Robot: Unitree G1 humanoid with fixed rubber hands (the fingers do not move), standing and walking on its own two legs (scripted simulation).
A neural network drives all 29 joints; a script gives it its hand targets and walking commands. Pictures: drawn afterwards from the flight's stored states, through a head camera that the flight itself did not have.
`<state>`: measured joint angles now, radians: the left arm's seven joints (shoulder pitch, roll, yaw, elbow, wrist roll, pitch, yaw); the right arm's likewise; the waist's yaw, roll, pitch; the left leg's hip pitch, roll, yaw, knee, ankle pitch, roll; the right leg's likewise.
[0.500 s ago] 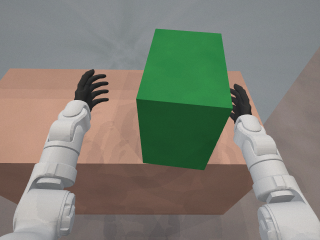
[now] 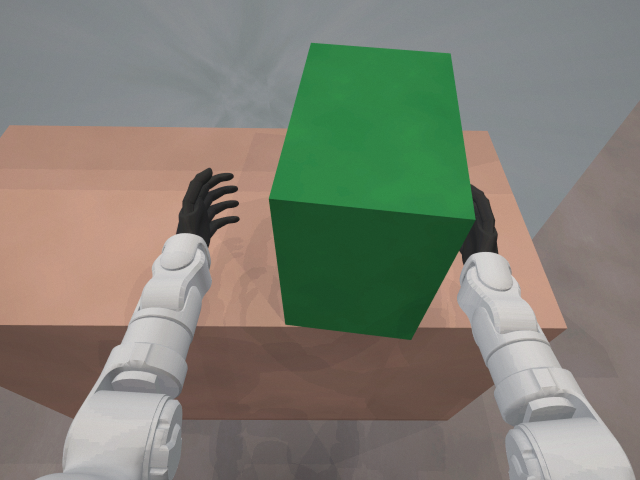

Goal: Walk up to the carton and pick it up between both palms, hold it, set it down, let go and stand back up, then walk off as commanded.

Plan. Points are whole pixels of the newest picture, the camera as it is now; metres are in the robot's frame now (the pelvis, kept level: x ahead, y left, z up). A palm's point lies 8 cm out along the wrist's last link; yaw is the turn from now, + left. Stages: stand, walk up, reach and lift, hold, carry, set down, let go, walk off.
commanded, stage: reach and lift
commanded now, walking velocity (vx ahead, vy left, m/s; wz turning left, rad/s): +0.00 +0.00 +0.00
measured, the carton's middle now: (363, 197) +0.50 -0.03 +0.04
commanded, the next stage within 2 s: none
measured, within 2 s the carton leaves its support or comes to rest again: leaves its support in 0.84 s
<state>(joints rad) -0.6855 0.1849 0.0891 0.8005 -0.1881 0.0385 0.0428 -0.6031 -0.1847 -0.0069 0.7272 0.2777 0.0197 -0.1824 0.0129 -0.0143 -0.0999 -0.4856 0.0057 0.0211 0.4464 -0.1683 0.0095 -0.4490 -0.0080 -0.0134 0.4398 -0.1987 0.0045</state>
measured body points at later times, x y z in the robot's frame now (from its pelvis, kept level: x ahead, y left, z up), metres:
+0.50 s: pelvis +0.01 +0.00 +0.00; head +0.04 +0.01 +0.45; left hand +0.42 +0.15 +0.06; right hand +0.40 -0.14 +0.06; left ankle +0.02 +0.11 -0.74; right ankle +0.00 -0.12 -0.74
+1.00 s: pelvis +0.01 +0.00 +0.00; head -0.02 +0.00 +0.45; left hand +0.38 +0.15 +0.07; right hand +0.36 -0.14 +0.07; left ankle +0.02 +0.11 -0.74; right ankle +0.00 -0.12 -0.74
